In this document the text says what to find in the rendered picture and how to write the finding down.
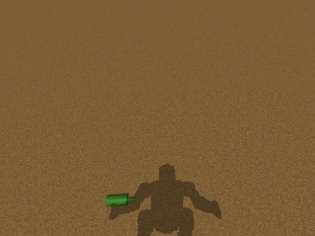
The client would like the bottle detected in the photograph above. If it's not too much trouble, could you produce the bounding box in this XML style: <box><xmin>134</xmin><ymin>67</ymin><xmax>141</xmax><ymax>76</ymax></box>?
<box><xmin>106</xmin><ymin>194</ymin><xmax>136</xmax><ymax>207</ymax></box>

